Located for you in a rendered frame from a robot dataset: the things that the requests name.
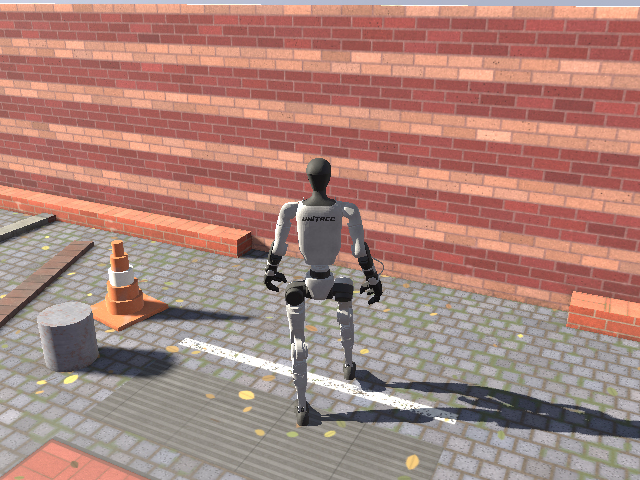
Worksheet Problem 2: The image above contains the left robot forearm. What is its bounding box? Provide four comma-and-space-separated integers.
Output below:
265, 240, 282, 276

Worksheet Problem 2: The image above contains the right robot hand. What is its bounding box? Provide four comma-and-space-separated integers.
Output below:
360, 280, 383, 305

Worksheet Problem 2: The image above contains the right robot forearm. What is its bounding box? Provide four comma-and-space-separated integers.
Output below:
358, 242, 380, 285

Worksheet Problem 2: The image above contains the robot right upper arm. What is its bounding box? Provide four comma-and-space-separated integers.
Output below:
340, 201, 367, 258

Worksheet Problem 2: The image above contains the robot right foot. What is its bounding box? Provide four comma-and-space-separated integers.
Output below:
343, 361, 356, 380

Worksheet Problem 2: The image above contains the right robot shin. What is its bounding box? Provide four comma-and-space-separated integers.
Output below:
340, 308, 354, 367

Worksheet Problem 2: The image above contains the left robot hand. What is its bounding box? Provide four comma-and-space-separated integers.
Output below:
263, 272, 287, 292

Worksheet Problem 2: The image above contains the robot left upper arm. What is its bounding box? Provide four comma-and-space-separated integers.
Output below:
272, 201, 299, 256

